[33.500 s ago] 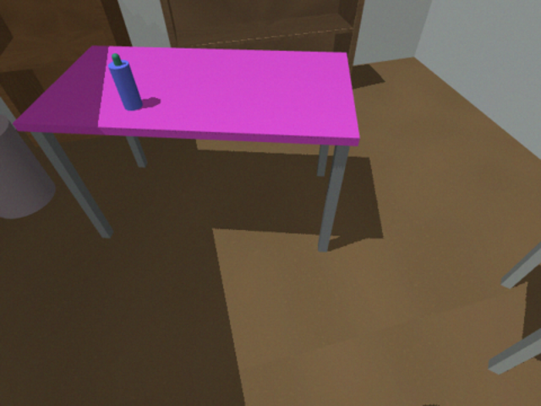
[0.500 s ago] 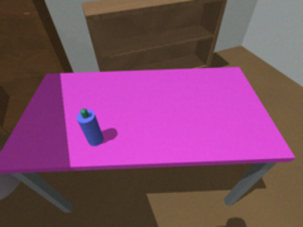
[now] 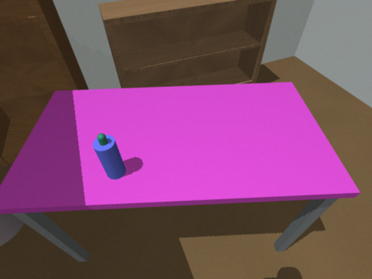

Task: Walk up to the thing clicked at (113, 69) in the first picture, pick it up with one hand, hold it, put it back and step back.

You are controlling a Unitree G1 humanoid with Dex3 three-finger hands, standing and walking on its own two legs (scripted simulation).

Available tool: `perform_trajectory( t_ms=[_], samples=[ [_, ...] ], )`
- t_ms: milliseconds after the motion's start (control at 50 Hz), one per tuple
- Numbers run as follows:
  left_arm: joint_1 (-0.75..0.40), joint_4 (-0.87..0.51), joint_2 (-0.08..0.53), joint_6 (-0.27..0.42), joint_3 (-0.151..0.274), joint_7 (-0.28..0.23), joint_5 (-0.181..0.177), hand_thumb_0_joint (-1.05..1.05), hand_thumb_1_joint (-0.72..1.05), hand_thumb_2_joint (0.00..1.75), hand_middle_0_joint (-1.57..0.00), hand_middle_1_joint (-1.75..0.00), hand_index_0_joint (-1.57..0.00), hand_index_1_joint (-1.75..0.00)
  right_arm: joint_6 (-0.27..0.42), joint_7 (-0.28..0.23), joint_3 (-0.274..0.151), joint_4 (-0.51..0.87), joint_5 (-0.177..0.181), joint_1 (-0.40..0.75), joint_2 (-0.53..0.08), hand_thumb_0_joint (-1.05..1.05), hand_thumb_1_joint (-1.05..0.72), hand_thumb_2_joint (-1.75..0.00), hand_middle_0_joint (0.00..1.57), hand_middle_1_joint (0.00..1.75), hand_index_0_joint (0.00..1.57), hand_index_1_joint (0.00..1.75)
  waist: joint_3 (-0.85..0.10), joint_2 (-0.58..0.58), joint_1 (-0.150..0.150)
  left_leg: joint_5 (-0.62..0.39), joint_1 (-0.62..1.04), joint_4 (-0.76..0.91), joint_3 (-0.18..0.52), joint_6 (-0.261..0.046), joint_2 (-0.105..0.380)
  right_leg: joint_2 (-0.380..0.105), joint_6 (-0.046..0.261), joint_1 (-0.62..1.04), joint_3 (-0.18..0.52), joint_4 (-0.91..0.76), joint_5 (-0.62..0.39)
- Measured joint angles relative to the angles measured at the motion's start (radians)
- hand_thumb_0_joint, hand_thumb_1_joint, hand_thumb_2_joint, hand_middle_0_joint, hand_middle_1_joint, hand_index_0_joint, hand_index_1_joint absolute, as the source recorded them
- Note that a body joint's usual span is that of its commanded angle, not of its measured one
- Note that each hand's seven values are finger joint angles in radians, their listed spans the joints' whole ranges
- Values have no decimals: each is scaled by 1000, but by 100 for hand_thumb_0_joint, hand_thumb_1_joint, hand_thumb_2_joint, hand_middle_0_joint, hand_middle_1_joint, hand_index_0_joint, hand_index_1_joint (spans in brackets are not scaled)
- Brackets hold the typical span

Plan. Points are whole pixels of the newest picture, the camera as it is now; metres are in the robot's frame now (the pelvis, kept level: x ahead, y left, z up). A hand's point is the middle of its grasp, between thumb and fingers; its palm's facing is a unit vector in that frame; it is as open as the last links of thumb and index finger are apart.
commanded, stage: stand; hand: left
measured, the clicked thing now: (109, 154) +0.47 +0.24 -0.04
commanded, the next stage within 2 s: step back in 0.66 s
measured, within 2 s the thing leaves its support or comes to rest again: neither
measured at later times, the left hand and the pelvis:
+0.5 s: hand out of the picture +0.07 +0.25 -0.16, palm faces -0.03 -0.94 -0.34, open 7.4 cm; pelvis +0.00 +0.00 +0.00, yaw +0 degrees
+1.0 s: hand out of the picture +0.05 +0.27 -0.17, palm faces -0.05 -0.91 -0.41, open 7.4 cm; pelvis -0.05 +0.00 -0.02, yaw +0 degrees
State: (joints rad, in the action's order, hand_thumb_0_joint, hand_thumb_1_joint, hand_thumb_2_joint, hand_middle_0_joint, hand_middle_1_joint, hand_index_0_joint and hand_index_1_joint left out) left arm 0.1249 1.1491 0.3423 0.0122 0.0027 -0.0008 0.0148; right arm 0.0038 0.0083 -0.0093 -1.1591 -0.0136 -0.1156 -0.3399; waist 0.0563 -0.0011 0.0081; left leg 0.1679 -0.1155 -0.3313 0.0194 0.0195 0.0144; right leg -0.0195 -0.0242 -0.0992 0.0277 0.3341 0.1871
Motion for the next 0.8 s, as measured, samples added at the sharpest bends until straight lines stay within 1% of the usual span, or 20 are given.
perform_trajectory(
  t_ms=[660,700,800],
  samples=[
    [4,-17,6,0,-1,5,0,1,90,90,-21,-30,-20,-29,1,3,2,14,1,-5,-2,0,-90,-90,21,30,20,30,-1,-1,0,0,-4,2,1,3,3,3,3,-6,-1,1,2],
    [1,-33,9,-8,13,7,-7,1,90,90,-21,-30,-20,-30,-8,7,-5,27,5,1,-6,0,-90,-90,21,30,20,30,11,-1,0,10,-33,-29,1,1,3,3,4,-35,-1,33,12],
    [-30,-90,39,-25,42,-2,-15,1,90,90,-21,-30,-20,-30,-24,10,-28,84,18,39,-20,0,-90,-90,21,30,20,30,91,-8,-1,30,-111,-120,1,-2,0,4,15,-128,2,155,47]
  ],
)
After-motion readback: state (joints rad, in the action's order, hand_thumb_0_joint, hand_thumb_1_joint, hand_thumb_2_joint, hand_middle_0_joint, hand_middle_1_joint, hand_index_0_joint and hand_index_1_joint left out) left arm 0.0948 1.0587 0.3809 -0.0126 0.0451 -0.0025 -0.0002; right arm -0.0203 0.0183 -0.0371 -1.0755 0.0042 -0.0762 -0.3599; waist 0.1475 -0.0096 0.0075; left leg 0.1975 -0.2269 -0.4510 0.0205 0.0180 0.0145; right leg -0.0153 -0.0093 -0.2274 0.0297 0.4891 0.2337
